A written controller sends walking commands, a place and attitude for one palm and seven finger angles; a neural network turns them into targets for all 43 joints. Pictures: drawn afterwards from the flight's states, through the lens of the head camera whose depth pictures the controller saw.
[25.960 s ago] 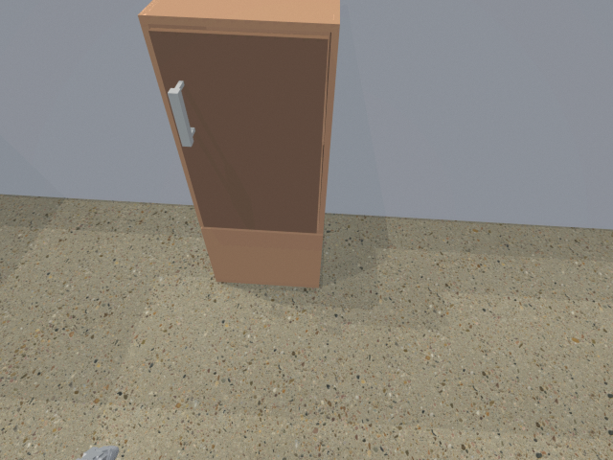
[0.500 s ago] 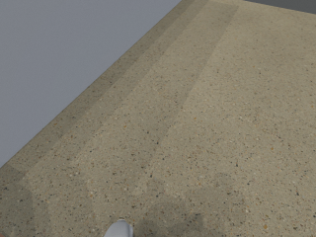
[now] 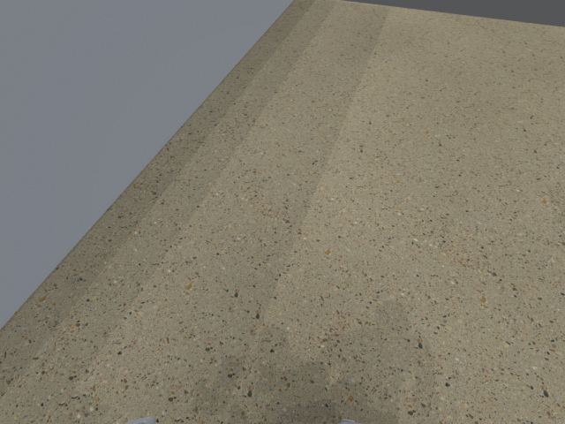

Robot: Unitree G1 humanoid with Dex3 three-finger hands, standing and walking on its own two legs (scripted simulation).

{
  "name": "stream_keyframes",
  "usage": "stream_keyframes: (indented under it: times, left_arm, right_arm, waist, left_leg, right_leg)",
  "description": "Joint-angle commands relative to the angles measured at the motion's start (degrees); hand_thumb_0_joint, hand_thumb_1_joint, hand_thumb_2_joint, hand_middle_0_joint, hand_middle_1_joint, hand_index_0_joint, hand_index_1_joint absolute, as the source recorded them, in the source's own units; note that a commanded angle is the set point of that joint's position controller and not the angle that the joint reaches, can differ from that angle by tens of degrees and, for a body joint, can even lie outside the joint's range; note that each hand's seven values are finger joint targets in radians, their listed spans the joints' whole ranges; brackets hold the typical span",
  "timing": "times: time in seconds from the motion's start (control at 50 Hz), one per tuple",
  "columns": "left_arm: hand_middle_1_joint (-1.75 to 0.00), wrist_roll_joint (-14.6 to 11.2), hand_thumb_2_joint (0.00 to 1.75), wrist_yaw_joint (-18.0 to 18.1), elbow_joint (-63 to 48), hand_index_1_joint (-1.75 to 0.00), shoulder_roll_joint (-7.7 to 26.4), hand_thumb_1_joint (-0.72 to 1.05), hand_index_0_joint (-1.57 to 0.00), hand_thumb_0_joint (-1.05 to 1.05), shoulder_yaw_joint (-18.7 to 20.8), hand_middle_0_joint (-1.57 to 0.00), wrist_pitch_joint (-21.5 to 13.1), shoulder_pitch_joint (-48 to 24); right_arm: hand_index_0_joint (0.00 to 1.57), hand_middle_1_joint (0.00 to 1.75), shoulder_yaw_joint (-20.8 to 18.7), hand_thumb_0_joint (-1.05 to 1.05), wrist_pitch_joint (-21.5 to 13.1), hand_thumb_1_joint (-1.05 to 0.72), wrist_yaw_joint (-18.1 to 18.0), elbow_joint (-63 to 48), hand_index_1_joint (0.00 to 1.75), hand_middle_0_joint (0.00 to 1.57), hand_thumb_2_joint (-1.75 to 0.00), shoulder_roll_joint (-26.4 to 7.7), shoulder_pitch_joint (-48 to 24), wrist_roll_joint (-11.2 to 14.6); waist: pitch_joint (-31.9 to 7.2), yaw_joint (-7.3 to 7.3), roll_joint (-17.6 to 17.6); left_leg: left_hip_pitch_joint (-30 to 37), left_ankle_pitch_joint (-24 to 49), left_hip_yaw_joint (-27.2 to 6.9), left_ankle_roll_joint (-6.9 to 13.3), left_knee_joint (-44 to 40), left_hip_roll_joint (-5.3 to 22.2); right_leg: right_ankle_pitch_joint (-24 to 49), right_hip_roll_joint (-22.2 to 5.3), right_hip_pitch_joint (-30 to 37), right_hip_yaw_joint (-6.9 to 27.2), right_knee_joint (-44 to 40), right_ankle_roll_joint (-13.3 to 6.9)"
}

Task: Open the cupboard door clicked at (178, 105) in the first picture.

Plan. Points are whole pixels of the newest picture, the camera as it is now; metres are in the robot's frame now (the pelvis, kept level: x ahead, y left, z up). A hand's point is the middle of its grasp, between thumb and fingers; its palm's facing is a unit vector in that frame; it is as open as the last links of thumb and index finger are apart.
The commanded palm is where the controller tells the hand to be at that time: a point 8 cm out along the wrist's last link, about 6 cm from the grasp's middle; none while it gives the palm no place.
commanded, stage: walk to a spot facing it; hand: left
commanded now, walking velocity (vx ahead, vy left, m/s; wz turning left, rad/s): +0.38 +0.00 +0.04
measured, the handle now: out of the picture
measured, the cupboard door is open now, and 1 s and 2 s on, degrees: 54 54 54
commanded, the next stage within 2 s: turn to face it in 0.26 s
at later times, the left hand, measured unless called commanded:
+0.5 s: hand (188, 356) +0.25 +0.19 -0.16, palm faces +0.09 -0.98 -0.17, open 7.4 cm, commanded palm none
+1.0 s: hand (179, 309) +0.34 +0.23 -0.17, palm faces +0.37 -0.89 -0.25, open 7.4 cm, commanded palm none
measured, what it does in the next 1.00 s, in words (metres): walks ahead, turning left: left foot, then right foot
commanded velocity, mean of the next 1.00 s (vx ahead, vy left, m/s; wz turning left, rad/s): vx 0.10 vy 0.00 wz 0.42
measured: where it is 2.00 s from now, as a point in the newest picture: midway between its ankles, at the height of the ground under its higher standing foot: (313, 353)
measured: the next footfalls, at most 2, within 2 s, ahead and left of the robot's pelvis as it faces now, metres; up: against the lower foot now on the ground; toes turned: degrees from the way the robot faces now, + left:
left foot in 0.34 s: +0.31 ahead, +0.14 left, +0.00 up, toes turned +10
right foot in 0.60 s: +0.35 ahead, -0.13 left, +0.00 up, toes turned +1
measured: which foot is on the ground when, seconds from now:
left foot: up 0.00-0.32, down 0.34-0.60, up 0.62-0.86, down 0.88-1.00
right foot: down 0.00-0.34, up 0.36-0.58, down 0.60-0.88, up 0.90-1.00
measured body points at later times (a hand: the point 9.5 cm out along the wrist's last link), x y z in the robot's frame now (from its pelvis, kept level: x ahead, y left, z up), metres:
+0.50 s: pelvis +0.23 +0.00 +0.01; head +0.26 +0.01 +0.46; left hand +0.25 +0.24 -0.15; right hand +0.30 -0.23 -0.14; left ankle +0.27 +0.13 -0.72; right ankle +0.21 -0.11 -0.67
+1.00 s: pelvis +0.36 +0.00 +0.00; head +0.40 +0.04 +0.45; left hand +0.32 +0.27 -0.15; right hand +0.56 -0.21 -0.12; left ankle +0.34 +0.12 -0.72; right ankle +0.34 -0.15 -0.65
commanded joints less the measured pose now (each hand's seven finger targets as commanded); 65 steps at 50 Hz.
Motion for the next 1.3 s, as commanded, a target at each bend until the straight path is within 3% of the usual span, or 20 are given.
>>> stream_keyframes:
  times: [0.0,0.08,0.2,0.26,0.28,0.32,0.4,0.52,0.58,0.7,0.82,0.84,0.86,0.88,0.98,1.12,1.14,1.16,1.18,1.28]
  left_arm:
    - [-0.3,-0.36,0.9,2.54,3.0,-0.3,11.21,0.9,-0.2,0.0,2.44,-0.2,-0.08,16.36]
    - [-0.3,-0.04,0.9,2.7,1.68,-0.3,5.44,0.9,-0.2,0.0,0.71,-0.2,-1.28,8.22]
    - [-0.3,-0.45,0.9,2.3,3.92,-0.3,6.64,0.9,-0.2,0.0,0.64,-0.2,-1.88,9.59]
    - [-0.3,-0.78,0.9,2.57,4.27,-0.3,6.2,0.9,-0.2,0.0,0.59,-0.2,-1.47,9.02]
    - [-0.3,-0.87,0.9,2.52,3.7,-0.3,5.04,0.9,-0.2,0.0,0.36,-0.2,-1.29,9.11]
    - [-0.3,-0.91,0.9,2.17,-0.15,-0.3,2.32,0.9,-0.2,0.0,-1.01,-0.2,-1.36,7.6]
    - [-0.3,-0.28,0.9,2.02,-0.08,-0.3,1.17,0.9,-0.2,0.0,-0.62,-0.2,-0.09,3.76]
    - [-0.3,-0.27,0.9,2.18,1.3,-0.3,1.52,0.9,-0.2,0.0,0.0,-0.2,1.24,11.43]
    - [-0.3,0.25,0.9,3.13,-1.08,-0.3,13.35,0.9,-0.2,0.0,2.25,-0.2,1.54,13.47]
    - [-0.3,0.31,0.9,3.98,-3.15,-0.3,8.73,0.9,-0.2,0.0,1.4,-0.2,1.24,6.34]
    - [-0.3,-0.43,0.9,3.64,-5.12,-0.3,11.15,0.9,-0.2,0.0,1.91,-0.2,1.75,4.09]
    - [-0.3,-0.91,0.9,3.37,-6.93,-0.3,9.1,0.9,-0.2,0.0,1.67,-0.2,2.04,3.76]
    - [-0.3,-1.32,0.9,3.3,-9.81,-0.3,5.72,0.9,-0.2,0.0,0.47,-0.2,2.43,1.89]
    - [-0.3,-0.46,0.9,3.84,-11.53,-0.3,7.61,0.9,-0.2,0.0,0.53,-0.2,3.35,-0.67]
    - [-0.3,-0.62,0.9,2.81,-8.95,-0.3,5.96,0.9,-0.2,0.0,0.87,-0.2,4.36,-0.06]
    - [-0.3,-0.68,0.9,2.74,-9.28,-0.3,6.99,0.9,-0.2,0.0,1.05,-0.2,3.69,5.99]
    - [-0.3,-0.33,0.9,3.1,-8.96,-0.3,9.47,0.9,-0.2,0.0,1.6,-0.2,3.04,8.94]
    - [-0.3,0.63,0.9,3.71,-9.2,-0.3,15.66,0.9,-0.2,0.0,2.74,-0.2,2.41,9.63]
    - [-0.3,0.29,0.9,3.79,-9.84,-0.3,17.12,0.9,-0.2,0.0,2.32,-0.2,2.57,8.83]
    - [-0.3,0.02,0.9,4.32,-11.15,-0.3,9.77,0.9,-0.2,0.0,0.72,-0.2,2.35,2.09]
  right_arm:
    - [0.2,0.3,-1.43,0.0,-2.74,-0.9,0.19,-8.68,0.3,0.2,-0.9,-4.86,-11.61,0.66]
    - [0.2,0.3,-0.72,0.0,-1.29,-0.9,0.66,-5.57,0.3,0.2,-0.9,-0.53,-6.77,0.17]
    - [0.2,0.3,-0.59,0.0,-1.86,-0.9,1.69,-7.49,0.3,0.2,-0.9,-0.36,-10.62,0.32]
    - [0.2,0.3,-1.12,0.0,-2.56,-0.9,1.15,-5.74,0.3,0.2,-0.9,-2.84,-5.09,0.1]
    - [0.2,0.3,-1.91,0.0,-2.89,-0.9,0.59,-3.81,0.3,0.2,-0.9,-6.23,1.67,-0.21]
    - [0.2,0.3,-3.51,0.0,-2.24,-0.9,-0.88,-2.21,0.3,0.2,-0.9,-14.37,12.34,-0.7]
    - [0.2,0.3,-1.35,0.0,-2.48,-0.9,-1.48,-5.75,0.3,0.2,-0.9,-6.73,-3.36,-0.13]
    - [0.2,0.3,-2.24,0.0,-0.38,-0.9,-1.17,-8.4,0.3,0.2,-0.9,-8.6,-11.8,0.47]
    - [0.2,0.3,-1.95,0.0,1.0,-0.9,0.22,-12.05,0.3,0.2,-0.9,-4.34,-14.7,0.58]
    - [0.2,0.3,-1.06,0.0,1.91,-0.9,0.98,-11.48,0.3,0.2,-0.9,-1.73,-15.66,0.89]
    - [0.2,0.3,-1.68,0.0,1.84,-0.9,1.37,-12.47,0.3,0.2,-0.9,-6.12,-10.51,0.41]
    - [0.2,0.3,-3.07,0.0,1.36,-0.9,1.07,-12.1,0.3,0.2,-0.9,-11.92,-5.91,-0.21]
    - [0.2,0.3,-4.52,0.0,1.36,-0.9,0.6,-11.93,0.3,0.2,-0.9,-18.24,-1.64,-0.03]
    - [0.2,0.3,-4.47,0.0,1.75,-0.9,0.15,-11.39,0.3,0.2,-0.9,-19.27,-0.34,0.34]
    - [0.2,0.3,-3.02,0.0,1.2,-0.9,-1.03,-15.04,0.3,0.2,-0.9,-13.72,-12.66,0.01]
    - [0.2,0.3,-4.3,0.0,2.59,-0.9,-0.34,-17.31,0.3,0.2,-0.9,-14.71,-17.7,0.27]
    - [0.2,0.3,-4.2,0.0,2.69,-0.9,-0.13,-18.02,0.3,0.2,-0.9,-12.56,-18.6,0.75]
    - [0.2,0.3,-3.47,0.0,2.69,-0.9,0.42,-19.2,0.3,0.2,-0.9,-7.83,-17.52,1.2]
    - [0.2,0.3,-3.61,0.0,2.73,-0.9,0.73,-20.06,0.3,0.2,-0.9,-9.23,-18.65,0.72]
    - [0.2,0.3,-2.78,0.0,4.04,-0.9,1.56,-16.8,0.3,0.2,-0.9,-6.64,-18.11,0.82]
  waist:
    - [-2.43,7.78,-13.63]
    - [-0.97,0.93,-5.94]
    - [0.32,1.17,-5.24]
    - [-1.27,-2.48,-2.44]
    - [-5.47,-5.24,2.99]
    - [-11.32,-7.93,14.73]
    - [-0.72,-0.86,9.87]
    - [-4.61,3.81,3.57]
    - [-4.36,6.86,-16.98]
    - [-3.43,2.69,-10.86]
    - [-7.68,-1.47,-8.01]
    - [-11.94,-3.92,4.72]
    - [-14.26,-5.99,19.76]
    - [-14.15,-6.1,8.61]
    - [-6.95,-0.38,10.68]
    - [-7.55,2.78,9.36]
    - [-8.1,4.41,2.56]
    - [-7.38,4.65,-17.54]
    - [-6.56,5.19,-18.66]
    - [-3.87,0.89,-13.87]
  left_leg:
    - [-35.77,-0.17,-5.84,2.08,31.8,0.77]
    - [-23.01,7.66,-3.8,0.57,15.76,2.66]
    - [-17.7,16.74,0.73,1.16,-3.4,-1.25]
    - [-4.35,20.46,1.76,2.57,-11.09,-3.56]
    - [6.93,22.72,-3.16,5.01,-12.34,-0.38]
    - [18.94,25.1,-32.83,16.91,-21.09,20.2]
    - [-5.46,24.15,-20.73,13.02,-25.17,13.68]
    - [-16.65,16.83,-11.39,7.4,-16.0,3.53]
    - [-26.08,-7.87,-2.91,0.81,14.84,-7.18]
    - [-23.05,0.16,-1.4,-0.88,12.33,-3.76]
    - [-2.89,20.04,1.96,1.25,-12.07,-6.29]
    - [8.52,37.93,-10.01,5.86,-13.84,3.31]
    - [13.38,62.73,-31.09,16.43,-16.24,19.32]
    - [11.34,53.52,-30.67,18.86,-15.74,21.24]
    - [-0.08,42.44,-17.91,11.38,-17.35,8.26]
    - [-10.36,28.52,-19.17,8.28,-13.16,3.34]
    - [-16.0,19.28,-16.61,5.32,-7.07,-0.59]
    - [-27.01,-0.34,-6.87,0.1,7.69,-9.81]
    - [-26.01,-9.66,-8.08,0.21,22.15,-8.83]
    - [-23.73,0.81,-5.64,-1.61,24.76,-4.82]
  right_leg:
    - [-16.39,-20.23,26.17,34.06,-26.11,-11.61]
    - [2.98,-14.29,13.49,12.38,-25.92,-8.29]
    - [9.17,-11.27,17.63,5.96,-23.5,-6.1]
    - [16.11,-8.45,14.87,2.23,-13.71,-3.57]
    - [16.34,-5.75,9.23,0.02,-2.3,-1.51]
    - [-20.67,4.41,-9.47,-0.45,28.87,1.43]
    - [-12.84,-3.3,-8.2,5.59,28.09,3.0]
    - [0.74,1.74,16.07,-1.32,-4.99,5.15]
    - [-3.84,-24.69,17.32,25.49,-25.15,-5.9]
    - [35.41,-16.64,20.68,1.78,-13.22,-3.28]
    - [34.48,-14.02,15.71,-5.45,2.32,2.08]
    - [15.9,-9.63,4.53,-6.99,13.6,5.28]
    - [-26.85,-2.15,-8.53,-3.52,27.86,8.16]
    - [-26.68,-2.08,-10.41,3.94,32.78,7.07]
    - [-13.45,-1.42,-7.7,5.06,24.97,7.59]
    - [-3.22,3.46,12.27,1.53,-4.68,6.46]
    - [0.28,-1.0,19.03,5.38,-14.34,5.49]
    - [3.89,-18.21,23.75,24.22,-21.96,-0.38]
    - [10.38,-25.52,17.25,27.2,-21.93,-6.28]
    - [29.31,-14.46,17.0,5.72,-15.02,-3.6]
